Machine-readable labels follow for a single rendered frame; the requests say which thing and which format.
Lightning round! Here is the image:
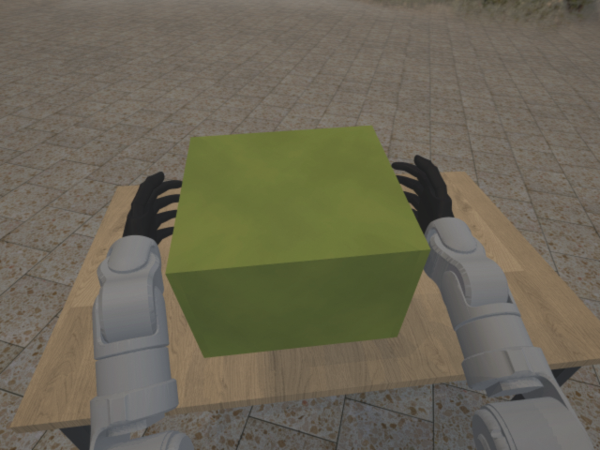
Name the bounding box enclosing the carton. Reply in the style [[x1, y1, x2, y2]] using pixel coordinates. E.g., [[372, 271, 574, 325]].
[[165, 126, 430, 358]]

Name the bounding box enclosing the left robot forearm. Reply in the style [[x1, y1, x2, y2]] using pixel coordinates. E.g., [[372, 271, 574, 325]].
[[89, 235, 179, 450]]

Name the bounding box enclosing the right robot forearm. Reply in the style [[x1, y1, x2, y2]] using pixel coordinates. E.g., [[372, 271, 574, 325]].
[[424, 217, 594, 450]]

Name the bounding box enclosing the robot left upper arm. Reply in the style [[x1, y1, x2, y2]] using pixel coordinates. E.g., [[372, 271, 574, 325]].
[[103, 430, 194, 450]]

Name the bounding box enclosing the robot left hand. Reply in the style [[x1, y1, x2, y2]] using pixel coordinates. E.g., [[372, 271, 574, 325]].
[[123, 172, 182, 244]]

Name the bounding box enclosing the robot right upper arm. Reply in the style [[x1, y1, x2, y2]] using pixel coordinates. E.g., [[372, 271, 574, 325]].
[[472, 397, 592, 450]]

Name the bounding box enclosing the robot right hand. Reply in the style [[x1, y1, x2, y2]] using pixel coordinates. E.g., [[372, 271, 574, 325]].
[[392, 155, 454, 234]]

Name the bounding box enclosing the table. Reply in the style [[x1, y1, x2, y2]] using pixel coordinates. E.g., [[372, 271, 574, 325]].
[[10, 172, 600, 450]]

